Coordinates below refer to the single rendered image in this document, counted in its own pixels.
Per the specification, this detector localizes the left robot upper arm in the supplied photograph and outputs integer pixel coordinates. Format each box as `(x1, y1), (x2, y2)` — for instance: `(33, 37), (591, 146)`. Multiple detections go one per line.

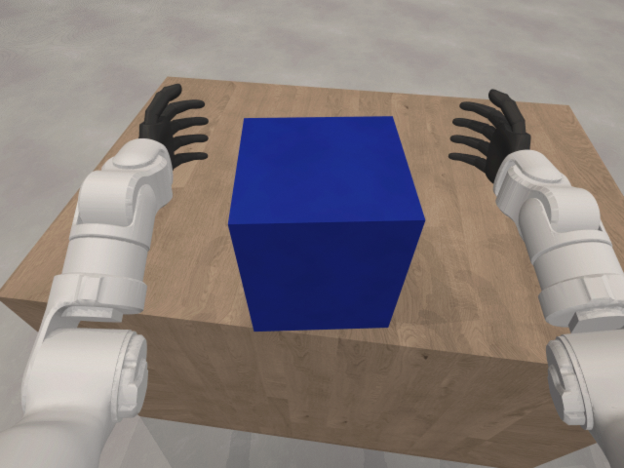
(0, 328), (148, 468)

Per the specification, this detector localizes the left robot hand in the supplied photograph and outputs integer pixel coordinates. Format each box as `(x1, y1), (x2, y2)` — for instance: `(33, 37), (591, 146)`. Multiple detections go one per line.
(138, 84), (209, 170)

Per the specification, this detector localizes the carton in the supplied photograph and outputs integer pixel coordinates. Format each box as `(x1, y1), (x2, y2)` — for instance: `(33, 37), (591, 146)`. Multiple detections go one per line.
(228, 116), (425, 332)

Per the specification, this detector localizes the robot right forearm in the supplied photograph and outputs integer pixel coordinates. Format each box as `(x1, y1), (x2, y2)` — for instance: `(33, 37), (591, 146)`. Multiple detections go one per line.
(493, 150), (624, 333)

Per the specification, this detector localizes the pedestal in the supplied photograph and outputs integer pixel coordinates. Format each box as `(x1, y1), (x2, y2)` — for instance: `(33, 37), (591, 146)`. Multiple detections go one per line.
(0, 76), (624, 468)

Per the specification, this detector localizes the right robot hand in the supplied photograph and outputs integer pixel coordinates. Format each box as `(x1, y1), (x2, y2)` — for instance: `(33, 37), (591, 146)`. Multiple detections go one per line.
(448, 89), (530, 183)

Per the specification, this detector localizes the robot left forearm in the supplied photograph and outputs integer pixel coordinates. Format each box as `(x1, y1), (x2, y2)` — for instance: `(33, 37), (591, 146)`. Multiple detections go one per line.
(21, 138), (174, 414)

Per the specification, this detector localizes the right robot upper arm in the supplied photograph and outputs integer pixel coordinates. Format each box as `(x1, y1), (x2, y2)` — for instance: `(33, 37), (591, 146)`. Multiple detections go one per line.
(546, 329), (624, 468)

